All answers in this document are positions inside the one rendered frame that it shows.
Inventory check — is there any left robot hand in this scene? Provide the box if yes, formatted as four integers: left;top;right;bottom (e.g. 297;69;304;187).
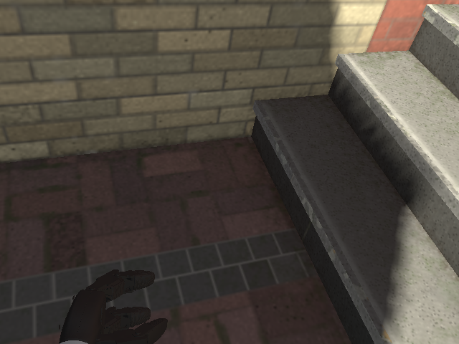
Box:
59;269;168;344

